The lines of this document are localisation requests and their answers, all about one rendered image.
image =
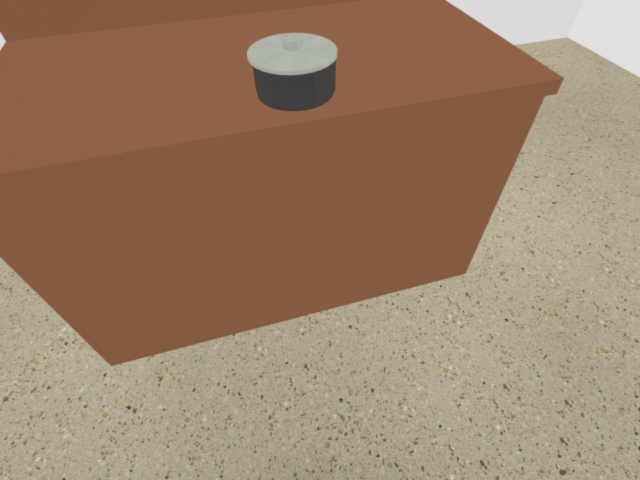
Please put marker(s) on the pot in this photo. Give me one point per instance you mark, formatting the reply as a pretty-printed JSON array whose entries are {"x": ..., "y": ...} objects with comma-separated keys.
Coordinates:
[{"x": 296, "y": 92}]

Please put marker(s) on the table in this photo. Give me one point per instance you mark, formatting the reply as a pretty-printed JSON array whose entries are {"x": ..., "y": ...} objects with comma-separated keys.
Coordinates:
[{"x": 154, "y": 202}]

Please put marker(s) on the lid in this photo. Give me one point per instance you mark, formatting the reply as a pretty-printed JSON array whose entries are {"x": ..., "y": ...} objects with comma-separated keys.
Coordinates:
[{"x": 267, "y": 55}]

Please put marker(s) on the knob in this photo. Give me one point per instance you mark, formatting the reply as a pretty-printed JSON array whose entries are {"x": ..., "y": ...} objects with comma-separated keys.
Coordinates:
[{"x": 291, "y": 41}]

